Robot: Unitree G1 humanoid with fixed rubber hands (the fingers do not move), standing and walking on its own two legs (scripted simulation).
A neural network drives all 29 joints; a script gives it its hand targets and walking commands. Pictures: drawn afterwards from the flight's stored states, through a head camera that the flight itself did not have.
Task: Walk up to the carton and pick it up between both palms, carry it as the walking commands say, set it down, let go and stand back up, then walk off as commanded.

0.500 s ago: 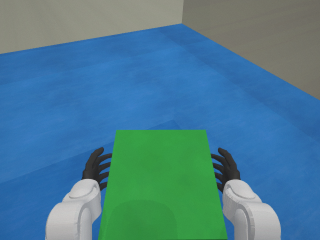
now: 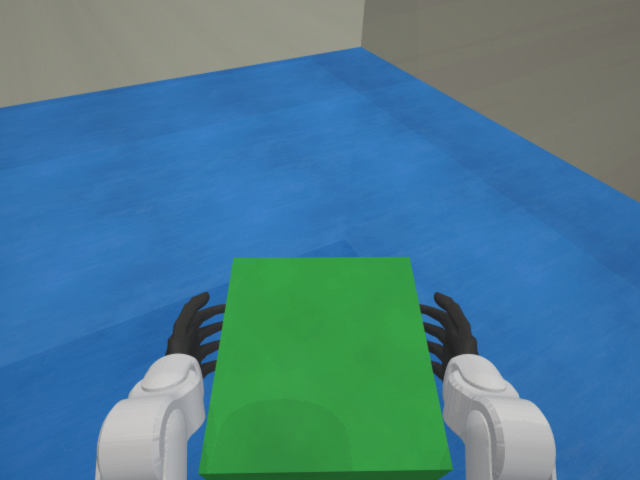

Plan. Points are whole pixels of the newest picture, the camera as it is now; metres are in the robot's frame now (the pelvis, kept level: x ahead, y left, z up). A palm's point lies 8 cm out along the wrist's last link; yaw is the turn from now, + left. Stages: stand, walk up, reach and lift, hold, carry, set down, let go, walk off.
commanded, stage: carry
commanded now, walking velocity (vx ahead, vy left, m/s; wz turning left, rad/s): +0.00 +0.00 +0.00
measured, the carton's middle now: (322, 389) +0.24 +0.00 +0.02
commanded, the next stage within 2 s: hold in 1.50 s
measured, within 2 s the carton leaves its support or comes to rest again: neither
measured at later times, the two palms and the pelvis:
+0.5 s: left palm (193, 347) +0.27 +0.15 +0.08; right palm (445, 346) +0.27 -0.14 +0.08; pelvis +0.01 +0.00 +0.00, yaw +0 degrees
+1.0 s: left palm (196, 331) +0.29 +0.15 +0.07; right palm (438, 331) +0.29 -0.14 +0.08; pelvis +0.03 +0.01 +0.00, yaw -1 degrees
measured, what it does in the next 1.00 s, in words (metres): stands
